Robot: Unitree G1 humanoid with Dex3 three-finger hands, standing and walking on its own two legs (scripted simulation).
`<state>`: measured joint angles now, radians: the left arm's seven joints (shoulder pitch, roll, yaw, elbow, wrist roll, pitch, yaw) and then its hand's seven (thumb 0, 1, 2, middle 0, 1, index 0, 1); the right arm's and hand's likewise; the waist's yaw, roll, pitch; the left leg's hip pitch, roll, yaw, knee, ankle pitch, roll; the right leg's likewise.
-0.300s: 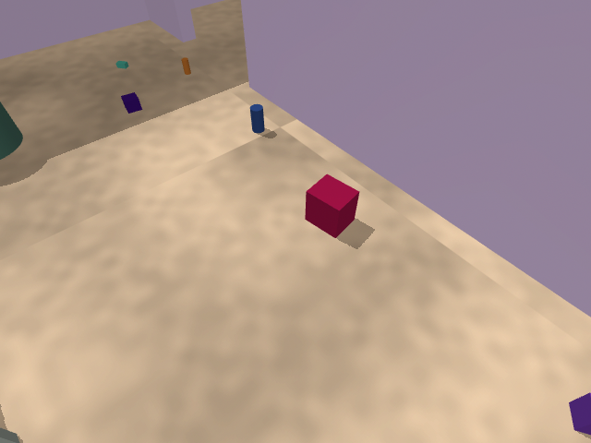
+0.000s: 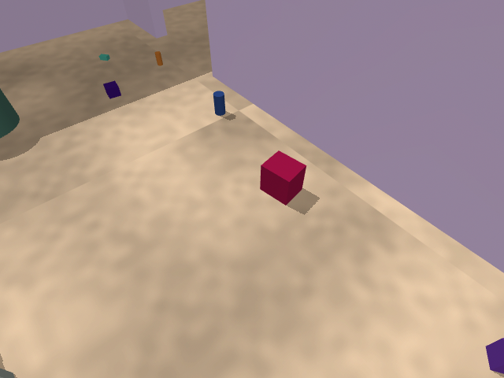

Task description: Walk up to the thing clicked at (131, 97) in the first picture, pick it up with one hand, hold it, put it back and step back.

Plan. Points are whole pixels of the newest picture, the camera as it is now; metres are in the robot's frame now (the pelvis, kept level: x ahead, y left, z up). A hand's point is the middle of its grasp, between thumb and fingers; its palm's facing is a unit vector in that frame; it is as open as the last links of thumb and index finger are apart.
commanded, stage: stand
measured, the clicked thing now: (112, 89) +2.14 +0.98 -0.74
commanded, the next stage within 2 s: walk up in 0.82 s
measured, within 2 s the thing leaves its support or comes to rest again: neither
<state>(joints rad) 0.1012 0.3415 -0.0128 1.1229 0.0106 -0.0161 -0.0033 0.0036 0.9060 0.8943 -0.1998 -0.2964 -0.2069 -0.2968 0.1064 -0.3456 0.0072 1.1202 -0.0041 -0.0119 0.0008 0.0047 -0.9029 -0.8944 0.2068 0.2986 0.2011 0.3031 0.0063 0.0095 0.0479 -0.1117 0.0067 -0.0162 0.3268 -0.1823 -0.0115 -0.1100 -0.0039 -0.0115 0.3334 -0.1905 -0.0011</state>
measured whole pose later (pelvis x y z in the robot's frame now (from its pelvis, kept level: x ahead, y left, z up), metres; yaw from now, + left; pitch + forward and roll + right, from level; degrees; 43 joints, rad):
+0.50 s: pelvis +0.00 +0.00 +0.00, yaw +0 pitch -2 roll +0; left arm 0.11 0.34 -0.01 1.12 0.01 -0.02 0.00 0.00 0.91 0.89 -0.20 -0.30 -0.21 -0.30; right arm 0.11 -0.35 0.01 1.12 0.00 -0.01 0.00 0.00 -0.90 -0.89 0.21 0.30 0.20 0.30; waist 0.00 0.01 0.05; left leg -0.10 0.01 -0.02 0.32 -0.18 -0.01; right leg -0.10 0.00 -0.01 0.32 -0.19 0.00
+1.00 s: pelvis -0.01 -0.02 -0.01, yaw +9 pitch +0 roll +0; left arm 0.06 0.39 0.05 0.93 0.01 0.01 -0.01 0.00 0.91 0.89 -0.20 -0.30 -0.21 -0.30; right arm 0.21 -0.37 -0.06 0.95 -0.02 0.02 0.00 0.00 -0.90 -0.89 0.21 0.30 0.20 0.30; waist -0.02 0.00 0.11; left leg -0.26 -0.04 -0.17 0.46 -0.20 -0.03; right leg -0.23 0.02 0.02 0.57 -0.42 -0.03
